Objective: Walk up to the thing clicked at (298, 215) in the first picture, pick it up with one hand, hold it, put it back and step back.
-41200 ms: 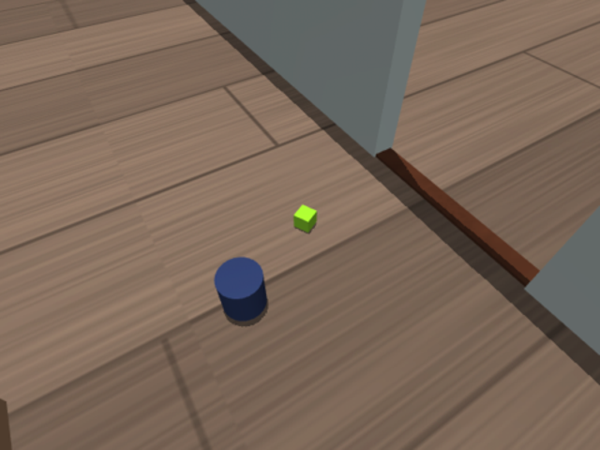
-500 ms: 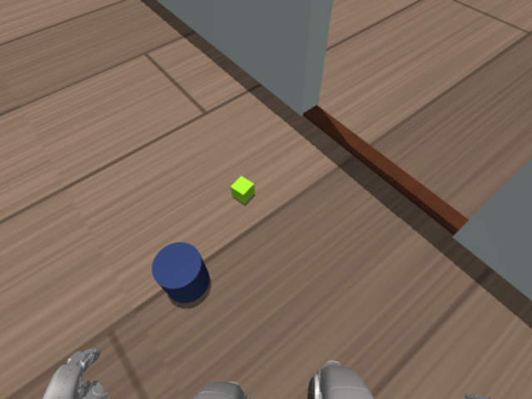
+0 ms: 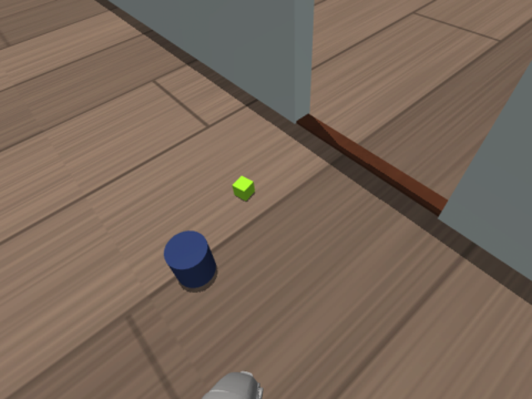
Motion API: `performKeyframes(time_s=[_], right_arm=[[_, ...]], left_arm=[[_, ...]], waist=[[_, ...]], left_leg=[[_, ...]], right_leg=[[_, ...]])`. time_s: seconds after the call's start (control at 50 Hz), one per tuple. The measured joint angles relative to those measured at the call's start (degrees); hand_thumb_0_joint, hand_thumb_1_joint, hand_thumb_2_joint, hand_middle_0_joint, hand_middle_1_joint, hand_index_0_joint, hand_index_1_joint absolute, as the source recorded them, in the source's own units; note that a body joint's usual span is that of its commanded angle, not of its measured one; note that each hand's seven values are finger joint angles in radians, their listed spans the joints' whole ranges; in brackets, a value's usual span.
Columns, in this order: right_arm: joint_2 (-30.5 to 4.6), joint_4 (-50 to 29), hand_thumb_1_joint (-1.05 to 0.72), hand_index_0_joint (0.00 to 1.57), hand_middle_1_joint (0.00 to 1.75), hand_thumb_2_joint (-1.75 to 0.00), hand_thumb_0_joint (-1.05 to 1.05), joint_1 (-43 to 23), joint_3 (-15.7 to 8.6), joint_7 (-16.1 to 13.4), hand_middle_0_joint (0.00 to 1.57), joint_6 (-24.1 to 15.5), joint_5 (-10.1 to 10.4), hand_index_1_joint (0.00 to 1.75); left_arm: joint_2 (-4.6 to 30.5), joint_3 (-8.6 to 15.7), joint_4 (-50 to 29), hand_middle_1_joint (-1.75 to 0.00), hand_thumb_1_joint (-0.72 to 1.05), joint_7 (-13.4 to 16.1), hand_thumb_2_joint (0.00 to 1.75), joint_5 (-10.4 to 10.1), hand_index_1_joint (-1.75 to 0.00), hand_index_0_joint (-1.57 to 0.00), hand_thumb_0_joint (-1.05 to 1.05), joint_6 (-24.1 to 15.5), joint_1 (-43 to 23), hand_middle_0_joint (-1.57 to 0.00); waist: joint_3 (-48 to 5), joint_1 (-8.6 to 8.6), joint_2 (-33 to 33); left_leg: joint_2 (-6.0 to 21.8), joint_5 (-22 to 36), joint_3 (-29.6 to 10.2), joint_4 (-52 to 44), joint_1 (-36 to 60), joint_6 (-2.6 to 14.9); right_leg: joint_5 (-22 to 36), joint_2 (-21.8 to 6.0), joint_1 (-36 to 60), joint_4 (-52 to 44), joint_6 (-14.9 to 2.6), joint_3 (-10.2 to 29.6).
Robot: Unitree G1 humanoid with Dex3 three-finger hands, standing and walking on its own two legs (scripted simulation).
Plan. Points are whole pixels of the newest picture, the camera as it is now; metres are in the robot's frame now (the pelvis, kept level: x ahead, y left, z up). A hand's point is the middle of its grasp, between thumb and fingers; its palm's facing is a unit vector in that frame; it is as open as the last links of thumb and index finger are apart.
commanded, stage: step back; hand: left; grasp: from above
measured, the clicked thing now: (243, 188) +1.08 +0.25 -0.73
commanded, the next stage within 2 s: stand in 0.98 s
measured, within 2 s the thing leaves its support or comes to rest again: neither
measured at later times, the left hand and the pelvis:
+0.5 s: hand out of the picture +0.03 +0.26 -0.14, palm faces +0.08 -0.91 -0.40, open 7.4 cm; pelvis -0.01 -0.01 +0.00, yaw +3 degrees
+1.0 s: hand out of the picture +0.11 +0.29 -0.14, palm faces +0.07 -0.93 -0.36, open 7.4 cm; pelvis +0.04 +0.02 +0.01, yaw +3 degrees
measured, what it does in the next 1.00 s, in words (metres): steps on the spot: left foot, then left foot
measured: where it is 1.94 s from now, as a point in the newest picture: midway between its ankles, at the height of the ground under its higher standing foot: outside the picture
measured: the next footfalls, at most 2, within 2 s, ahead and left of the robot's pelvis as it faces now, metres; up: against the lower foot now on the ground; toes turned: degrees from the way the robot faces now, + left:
left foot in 0.12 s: +0.02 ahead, +0.15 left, +0.00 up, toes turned +1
left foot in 0.68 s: +0.10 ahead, +0.15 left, +0.00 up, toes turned +4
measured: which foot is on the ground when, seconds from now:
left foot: up 0.00-0.10, down 0.12-0.38, up 0.40-0.66, down 0.68-1.00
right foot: down 0.00-1.00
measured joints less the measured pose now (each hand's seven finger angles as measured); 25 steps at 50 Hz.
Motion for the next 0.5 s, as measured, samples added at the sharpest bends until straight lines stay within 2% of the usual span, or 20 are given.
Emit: performKeyframes(time_s=[0.1,0.14,0.16,0.2,0.26,0.32,0.34,0.38,0.42,0.44,0.5], right_arm=[[0.3,3.6,-0.9,0.2,0.3,-0.9,0.01,3.4,-0.4,1.0,0.2,-0.5,-0.8,0.3],[1.2,5.0,-0.9,0.2,0.3,-0.9,0.01,3.5,-0.8,1.1,0.2,-1.4,-1.0,0.3],[1.7,5.2,-0.9,0.21,0.3,-0.9,0.01,3.5,-0.8,1.1,0.2,-1.8,-1.2,0.3],[2.3,5.0,-0.9,0.21,0.3,-0.9,0.01,4.0,-0.6,1.4,0.2,-2.7,-1.2,0.3],[3.4,4.6,-0.9,0.21,0.3,-0.9,0.01,4.0,0.0,1.4,0.2,-3.8,-1.3,0.3],[3.5,4.2,-0.9,0.21,0.3,-0.9,0.01,3.6,0.1,1.7,0.2,-3.9,-1.5,0.3],[3.3,4.0,-0.9,0.21,0.3,-0.9,0.01,3.5,0.1,1.7,0.2,-3.6,-1.4,0.3],[2.5,3.9,-0.9,0.21,0.3,-0.9,0.01,3.1,-0.1,1.5,0.2,-2.7,-1.1,0.3],[2.4,4.3,-0.9,0.21,0.3,-0.9,0.01,3.0,-0.2,0.9,0.2,-1.9,-0.9,0.3],[2.3,4.5,-0.9,0.21,0.3,-0.9,0.01,2.9,-0.2,0.7,0.2,-1.8,-0.8,0.3],[1.2,4.7,-0.9,0.21,0.3,-0.9,0.01,2.9,-0.4,0.8,0.2,-2.4,-0.5,0.3]], left_arm=[[1.5,0.5,-0.9,-0.3,0.89,-0.5,0.9,0.2,-0.3,-0.21,0.01,-0.7,-0.7,-0.2],[2.4,0.4,-0.8,-0.3,0.89,-0.6,0.9,0.0,-0.3,-0.21,0.01,-0.3,-1.2,-0.2],[2.6,0.3,-0.5,-0.3,0.9,-0.6,0.9,-0.3,-0.3,-0.21,0.01,0.0,-1.0,-0.2],[2.6,0.1,0.9,-0.3,0.9,-0.8,0.9,-0.7,-0.3,-0.21,0.01,0.4,-0.5,-0.2],[3.3,0.1,2.1,-0.3,0.9,-1.4,0.9,-1.2,-0.3,-0.2,0.01,0.2,-0.2,-0.2],[3.2,0.3,2.9,-0.3,0.9,-1.9,0.9,-1.3,-0.3,-0.2,0.01,-0.6,-0.1,-0.2],[3.1,0.3,3.0,-0.3,0.9,-1.9,0.9,-1.2,-0.3,-0.2,0.01,-1.0,0.0,-0.2],[2.2,0.5,3.2,-0.3,0.9,-1.6,0.9,-0.8,-0.3,-0.2,0.01,-1.8,-0.2,-0.2],[1.4,0.5,2.9,-0.3,0.9,-1.3,0.9,-0.3,-0.3,-0.2,0.01,-2.5,-0.1,-0.2],[1.0,0.4,2.7,-0.3,0.9,-1.2,0.9,-0.3,-0.3,-0.2,0.01,-2.7,-0.2,-0.2],[-0.4,0.0,2.3,-0.3,0.9,-1.0,0.9,-0.5,-0.3,-0.21,0.01,-3.2,-0.4,-0.2]], waist=[[-1.2,-0.25,-0.4],[-0.7,-0.29,-2.1],[-0.7,-0.23,-2.9],[-1.9,-1.11,-2.9],[-2.3,-1.87,-3.6],[-2.4,-2.31,-3.3],[-2.5,-2.33,-3.0],[-2.1,-2.26,-0.9],[-2.7,-1.76,-0.3],[-2.7,-1.36,-0.3],[-2.1,-0.57,0.4]], left_leg=[[3.2,-2.9,3.9,-17.9,10.1,0.25],[2.3,5.1,5.2,-25.1,13.4,0.84],[1.8,7.2,5.8,-25.9,13.8,0.95],[2.2,7.1,5.8,-25.8,13.2,2.12],[3.1,7.9,6.0,-27.4,14.0,2.24],[4.3,7.6,6.2,-27.0,14.3,1.54],[4.8,6.9,6.2,-25.9,14.1,1.2],[6.5,3.4,5.0,-21.3,12.8,1.27],[4.9,-2.5,2.4,-13.6,9.4,1.84],[3.8,-3.4,1.7,-9.8,7.7,1.94],[2.7,-1.0,1.2,-4.5,3.6,1.82]], right_leg=[[-0.2,-1.5,-1.7,1.6,0.07,-2.8],[-0.8,-3.1,-2.3,3.3,0.59,-2.5],[-2.7,-3.1,-2.7,4.5,0.61,-1.4],[-8.0,-1.6,-4.5,8.7,0.57,-0.2],[-8.0,-0.4,-6.1,12.1,0.34,0.4],[-7.6,-0.4,-4.6,7.2,0.52,-0.9],[-5.9,-0.2,-3.2,3.6,0.42,-1.4],[2.1,1.4,-1.2,-0.2,0.02,-2.7],[2.3,1.9,-1.4,0.4,-0.73,-3.3],[2.0,1.7,-1.2,0.2,-1.19,-3.4],[2.5,1.2,0.6,-2.4,-1.26,-3.9]])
